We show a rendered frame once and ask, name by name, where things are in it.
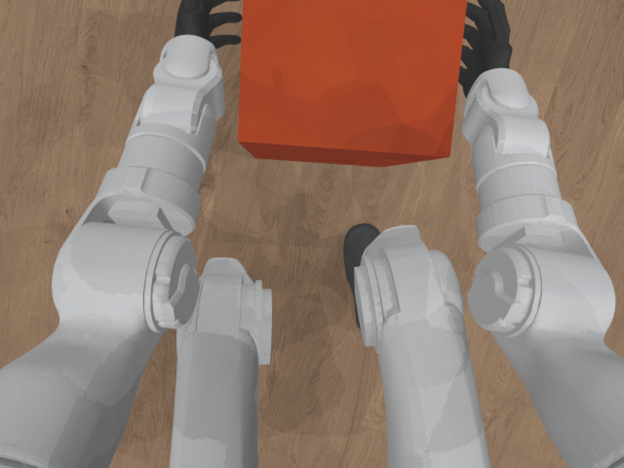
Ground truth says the right robot hand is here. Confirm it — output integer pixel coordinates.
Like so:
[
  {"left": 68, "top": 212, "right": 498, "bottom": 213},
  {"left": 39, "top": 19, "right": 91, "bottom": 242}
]
[{"left": 458, "top": 0, "right": 513, "bottom": 98}]

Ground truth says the right robot upper arm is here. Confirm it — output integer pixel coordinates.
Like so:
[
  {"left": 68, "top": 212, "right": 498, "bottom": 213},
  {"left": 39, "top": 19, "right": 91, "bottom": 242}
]
[{"left": 467, "top": 243, "right": 624, "bottom": 468}]

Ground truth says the right robot shin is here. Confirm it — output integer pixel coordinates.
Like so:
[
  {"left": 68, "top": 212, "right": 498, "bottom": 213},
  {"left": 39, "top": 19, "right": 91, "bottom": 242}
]
[{"left": 360, "top": 225, "right": 464, "bottom": 319}]

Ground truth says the left robot forearm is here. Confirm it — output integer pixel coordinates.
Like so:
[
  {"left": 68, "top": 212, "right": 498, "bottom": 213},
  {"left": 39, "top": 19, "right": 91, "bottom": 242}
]
[{"left": 52, "top": 35, "right": 225, "bottom": 308}]

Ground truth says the right robot forearm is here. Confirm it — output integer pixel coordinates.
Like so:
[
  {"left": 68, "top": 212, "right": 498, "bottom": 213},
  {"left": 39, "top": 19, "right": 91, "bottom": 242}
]
[{"left": 461, "top": 68, "right": 615, "bottom": 315}]

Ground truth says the robot left thigh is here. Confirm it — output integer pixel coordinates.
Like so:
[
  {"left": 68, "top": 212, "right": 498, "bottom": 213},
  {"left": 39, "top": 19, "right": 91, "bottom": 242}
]
[{"left": 170, "top": 274, "right": 272, "bottom": 468}]

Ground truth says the carton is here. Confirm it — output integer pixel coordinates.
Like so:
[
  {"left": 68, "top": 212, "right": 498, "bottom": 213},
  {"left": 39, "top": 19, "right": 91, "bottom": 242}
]
[{"left": 238, "top": 0, "right": 467, "bottom": 167}]

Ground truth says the left robot upper arm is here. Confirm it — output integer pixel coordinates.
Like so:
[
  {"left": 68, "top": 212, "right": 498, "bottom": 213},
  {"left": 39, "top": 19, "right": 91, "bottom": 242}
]
[{"left": 0, "top": 222, "right": 200, "bottom": 468}]

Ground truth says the left robot hand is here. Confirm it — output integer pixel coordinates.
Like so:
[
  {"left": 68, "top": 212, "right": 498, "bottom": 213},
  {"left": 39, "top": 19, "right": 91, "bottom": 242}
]
[{"left": 175, "top": 0, "right": 242, "bottom": 49}]

